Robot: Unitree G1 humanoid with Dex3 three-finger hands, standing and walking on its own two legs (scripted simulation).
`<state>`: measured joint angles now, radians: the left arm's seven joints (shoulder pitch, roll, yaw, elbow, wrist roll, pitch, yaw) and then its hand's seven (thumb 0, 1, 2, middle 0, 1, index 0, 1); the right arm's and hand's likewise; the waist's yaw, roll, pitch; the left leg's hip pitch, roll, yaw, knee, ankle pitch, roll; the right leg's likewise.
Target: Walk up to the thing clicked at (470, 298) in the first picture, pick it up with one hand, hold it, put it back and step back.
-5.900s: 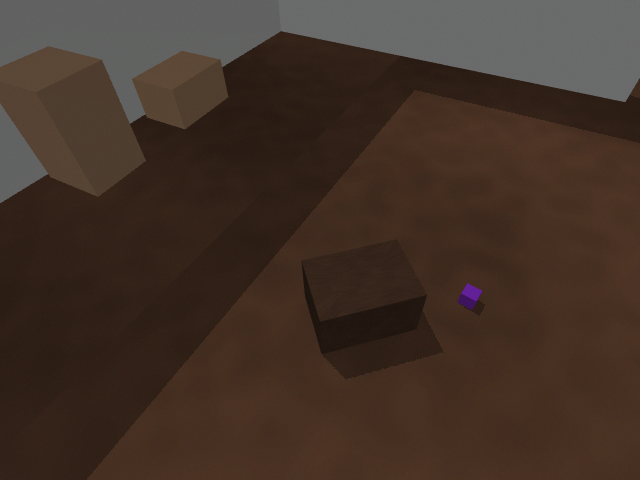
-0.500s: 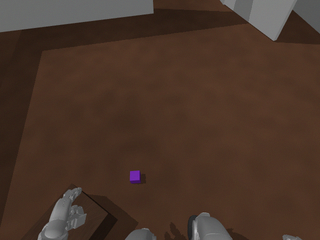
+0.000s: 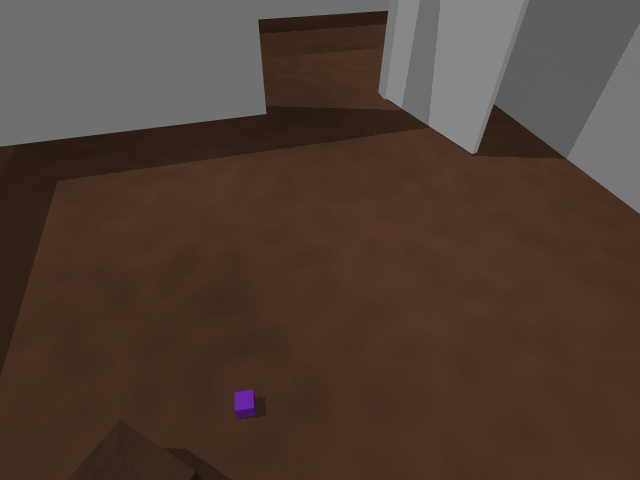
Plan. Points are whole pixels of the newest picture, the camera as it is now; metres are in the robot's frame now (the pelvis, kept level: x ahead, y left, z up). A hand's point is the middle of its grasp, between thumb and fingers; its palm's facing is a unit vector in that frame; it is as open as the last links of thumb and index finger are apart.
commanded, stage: walk up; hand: left
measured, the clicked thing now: (245, 403) +0.54 +0.24 -0.75
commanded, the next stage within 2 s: none
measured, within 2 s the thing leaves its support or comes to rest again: neither
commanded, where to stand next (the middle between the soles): +0.16 +0.00 m, yaw +0 degrees
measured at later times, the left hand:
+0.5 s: hand out of the picture +0.07 +0.25 -0.13, palm faces +0.04 -0.91 -0.42, open 7.4 cm
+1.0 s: hand (161, 458) +0.22 +0.26 -0.17, palm faces +0.01 -0.91 -0.42, open 7.4 cm
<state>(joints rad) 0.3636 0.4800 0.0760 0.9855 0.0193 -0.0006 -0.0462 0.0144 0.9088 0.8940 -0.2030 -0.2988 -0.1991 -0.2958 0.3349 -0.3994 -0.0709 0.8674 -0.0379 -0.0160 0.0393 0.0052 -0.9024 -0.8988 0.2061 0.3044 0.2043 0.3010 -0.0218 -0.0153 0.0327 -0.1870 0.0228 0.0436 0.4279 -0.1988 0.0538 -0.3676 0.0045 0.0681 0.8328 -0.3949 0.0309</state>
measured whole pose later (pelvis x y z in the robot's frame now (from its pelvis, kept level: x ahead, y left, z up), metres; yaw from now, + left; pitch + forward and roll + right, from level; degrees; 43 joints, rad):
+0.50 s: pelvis +0.05 -0.03 +0.00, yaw +3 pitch -2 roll +0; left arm 0.37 0.38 0.07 0.88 0.04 -0.07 -0.02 0.01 0.90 0.89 -0.21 -0.30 -0.21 -0.30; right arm 0.39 -0.43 -0.08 0.92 -0.03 0.03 0.08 0.01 -0.91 -0.90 0.20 0.30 0.20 0.30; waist 0.00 0.05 0.05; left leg -0.42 0.03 -0.09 0.79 -0.27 -0.02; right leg -0.11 -0.01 -0.10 0.42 -0.27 -0.03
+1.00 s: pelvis +0.15 -0.02 -0.03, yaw +2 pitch -3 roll +0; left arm 0.17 0.38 0.03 0.89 -0.01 -0.02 0.02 0.01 0.91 0.89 -0.20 -0.30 -0.20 -0.30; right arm 0.17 -0.39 -0.04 0.83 0.02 0.04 -0.02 0.01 -0.90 -0.90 0.20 0.30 0.20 0.30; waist -0.01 0.05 0.19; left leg -0.30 0.05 0.00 0.83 -0.47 0.01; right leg -0.42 0.00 -0.03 0.69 -0.23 -0.01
